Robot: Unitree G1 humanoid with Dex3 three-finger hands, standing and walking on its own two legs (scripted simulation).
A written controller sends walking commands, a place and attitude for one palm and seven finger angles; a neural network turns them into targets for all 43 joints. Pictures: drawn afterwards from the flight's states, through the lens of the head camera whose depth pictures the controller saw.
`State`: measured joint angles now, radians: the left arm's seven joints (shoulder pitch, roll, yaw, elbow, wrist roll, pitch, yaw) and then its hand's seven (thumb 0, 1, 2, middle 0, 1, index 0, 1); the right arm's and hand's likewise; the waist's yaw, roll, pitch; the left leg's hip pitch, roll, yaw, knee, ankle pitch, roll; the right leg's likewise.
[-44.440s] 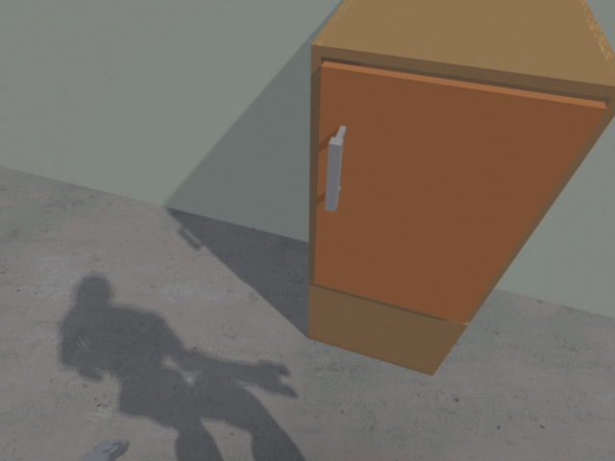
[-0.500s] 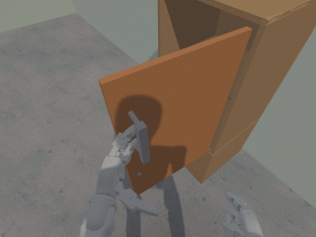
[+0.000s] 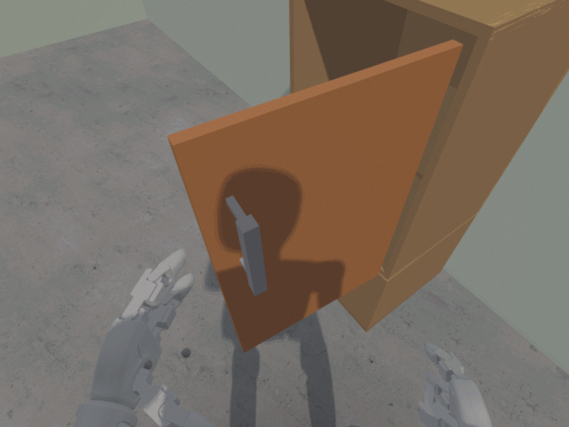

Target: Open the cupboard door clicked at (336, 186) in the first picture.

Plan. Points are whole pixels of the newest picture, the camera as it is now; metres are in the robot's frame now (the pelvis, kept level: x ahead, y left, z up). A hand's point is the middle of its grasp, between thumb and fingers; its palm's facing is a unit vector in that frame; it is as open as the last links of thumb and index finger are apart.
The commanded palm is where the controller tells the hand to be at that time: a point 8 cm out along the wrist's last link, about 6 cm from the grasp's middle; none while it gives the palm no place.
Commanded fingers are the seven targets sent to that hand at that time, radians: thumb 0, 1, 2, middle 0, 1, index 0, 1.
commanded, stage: slide the hand sideways off the handle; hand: left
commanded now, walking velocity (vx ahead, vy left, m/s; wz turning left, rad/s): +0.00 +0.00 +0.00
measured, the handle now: (246, 248) +0.32 +0.08 +0.10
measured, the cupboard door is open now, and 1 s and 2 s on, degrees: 84 84 84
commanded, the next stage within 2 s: draw the hand back to the body in 0.16 s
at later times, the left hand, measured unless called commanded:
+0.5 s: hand (140, 343) +0.19 +0.17 +0.12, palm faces -0.07 -0.99 -0.08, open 16.3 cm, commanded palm +0.16 +0.22 +0.13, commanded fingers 0.00 -0.50 0.30 -0.15 -0.30 -0.15 -0.30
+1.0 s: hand (61, 328) +0.19 +0.23 +0.15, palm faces +0.25 -0.91 -0.32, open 14.5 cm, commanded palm +0.15 +0.28 +0.18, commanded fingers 0.00 0.13 0.57 -0.17 -0.30 -0.17 -0.30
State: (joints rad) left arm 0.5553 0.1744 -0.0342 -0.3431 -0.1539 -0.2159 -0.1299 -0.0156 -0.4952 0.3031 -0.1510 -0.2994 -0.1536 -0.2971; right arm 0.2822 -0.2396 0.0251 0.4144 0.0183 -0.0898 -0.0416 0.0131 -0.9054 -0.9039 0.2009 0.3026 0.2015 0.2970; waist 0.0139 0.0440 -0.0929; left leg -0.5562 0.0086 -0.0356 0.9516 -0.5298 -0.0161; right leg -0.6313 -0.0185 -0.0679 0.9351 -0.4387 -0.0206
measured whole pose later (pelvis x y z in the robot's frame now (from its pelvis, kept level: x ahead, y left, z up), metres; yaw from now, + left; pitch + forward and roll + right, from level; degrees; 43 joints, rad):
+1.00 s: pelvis +0.00 +0.03 +0.03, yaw -1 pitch +1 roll -1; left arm 0.59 0.28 0.14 -0.52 -0.06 -0.01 0.09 -0.01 -0.19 0.44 -0.16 -0.30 -0.16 -0.30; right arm 0.27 -0.22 0.06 0.49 0.02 -0.15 -0.10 0.01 -0.90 -0.90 0.20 0.30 0.20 0.30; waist 0.05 0.06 -0.06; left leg -0.30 -0.01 -0.01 0.72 -0.44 0.02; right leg -0.36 -0.03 -0.04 0.67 -0.32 0.02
